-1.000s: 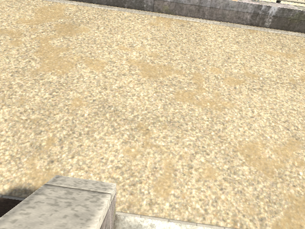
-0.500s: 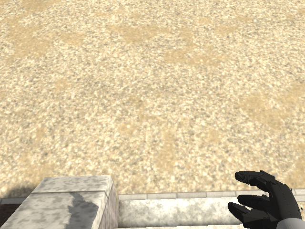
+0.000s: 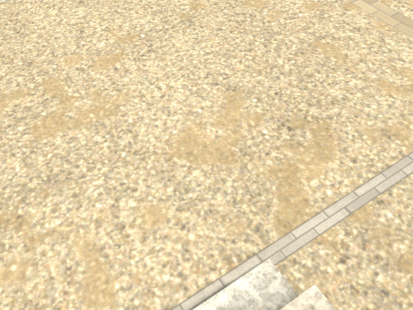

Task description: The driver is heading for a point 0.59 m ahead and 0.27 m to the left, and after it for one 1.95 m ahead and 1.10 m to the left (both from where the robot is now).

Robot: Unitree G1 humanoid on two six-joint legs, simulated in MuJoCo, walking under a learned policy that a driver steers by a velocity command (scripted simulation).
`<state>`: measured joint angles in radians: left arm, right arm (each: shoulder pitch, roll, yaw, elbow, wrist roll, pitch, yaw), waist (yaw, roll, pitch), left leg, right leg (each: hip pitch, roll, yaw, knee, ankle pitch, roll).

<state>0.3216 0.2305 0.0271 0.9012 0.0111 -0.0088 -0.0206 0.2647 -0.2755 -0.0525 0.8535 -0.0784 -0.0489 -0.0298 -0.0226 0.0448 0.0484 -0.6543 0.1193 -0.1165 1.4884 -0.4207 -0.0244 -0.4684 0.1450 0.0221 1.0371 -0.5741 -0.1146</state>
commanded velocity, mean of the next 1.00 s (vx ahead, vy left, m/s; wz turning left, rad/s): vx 1.00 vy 0.00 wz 0.53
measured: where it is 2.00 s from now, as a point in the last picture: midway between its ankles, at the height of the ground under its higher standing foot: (92, 205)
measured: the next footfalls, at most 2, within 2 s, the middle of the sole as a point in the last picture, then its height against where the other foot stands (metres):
left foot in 0.24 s outside the picture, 0.22 m lower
right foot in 0.72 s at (253, 308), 0.21 m lower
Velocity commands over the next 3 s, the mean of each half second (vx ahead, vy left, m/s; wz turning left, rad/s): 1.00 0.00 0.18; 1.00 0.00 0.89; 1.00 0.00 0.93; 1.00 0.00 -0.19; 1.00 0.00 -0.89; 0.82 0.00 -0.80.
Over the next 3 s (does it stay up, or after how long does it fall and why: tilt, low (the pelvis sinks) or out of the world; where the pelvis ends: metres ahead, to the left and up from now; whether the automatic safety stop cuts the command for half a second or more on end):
stays up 1.89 1.25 -0.58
